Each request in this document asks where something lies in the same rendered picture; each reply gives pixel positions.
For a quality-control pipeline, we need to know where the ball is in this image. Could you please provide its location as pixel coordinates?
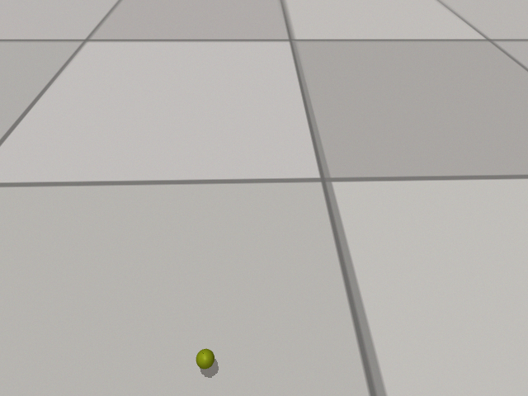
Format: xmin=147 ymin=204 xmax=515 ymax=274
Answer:
xmin=196 ymin=349 xmax=215 ymax=369

